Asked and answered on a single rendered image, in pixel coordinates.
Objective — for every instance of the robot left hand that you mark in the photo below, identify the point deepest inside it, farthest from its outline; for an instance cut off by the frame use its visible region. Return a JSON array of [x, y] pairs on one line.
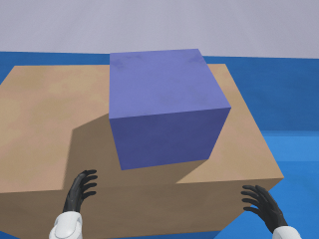
[[76, 195]]

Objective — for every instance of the pedestal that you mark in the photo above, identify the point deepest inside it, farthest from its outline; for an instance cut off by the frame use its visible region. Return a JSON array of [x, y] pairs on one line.
[[54, 124]]

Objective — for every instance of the robot right forearm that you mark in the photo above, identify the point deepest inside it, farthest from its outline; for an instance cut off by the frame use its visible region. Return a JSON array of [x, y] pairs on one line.
[[285, 232]]

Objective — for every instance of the carton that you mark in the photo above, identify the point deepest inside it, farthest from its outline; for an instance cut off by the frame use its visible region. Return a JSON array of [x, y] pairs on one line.
[[165, 107]]

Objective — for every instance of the robot left forearm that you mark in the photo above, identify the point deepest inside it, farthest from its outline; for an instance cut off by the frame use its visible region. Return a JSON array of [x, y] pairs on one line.
[[68, 225]]

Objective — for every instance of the robot right hand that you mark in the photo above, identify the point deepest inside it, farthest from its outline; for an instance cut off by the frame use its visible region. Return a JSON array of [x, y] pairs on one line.
[[267, 208]]

